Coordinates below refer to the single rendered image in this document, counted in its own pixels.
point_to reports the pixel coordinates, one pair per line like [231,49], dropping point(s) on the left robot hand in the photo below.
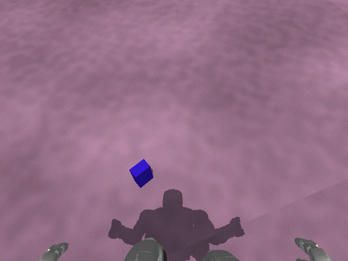
[54,252]

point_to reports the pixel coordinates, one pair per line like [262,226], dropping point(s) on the right robot hand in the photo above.
[311,248]

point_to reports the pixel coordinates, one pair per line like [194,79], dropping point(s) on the carton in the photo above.
[141,173]

